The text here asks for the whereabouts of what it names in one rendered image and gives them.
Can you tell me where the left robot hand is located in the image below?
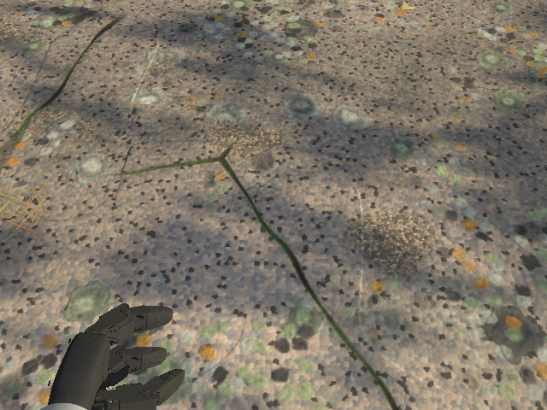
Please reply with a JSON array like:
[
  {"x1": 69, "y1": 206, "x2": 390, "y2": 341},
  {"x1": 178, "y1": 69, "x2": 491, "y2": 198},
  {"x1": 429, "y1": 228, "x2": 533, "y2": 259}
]
[{"x1": 48, "y1": 303, "x2": 185, "y2": 410}]

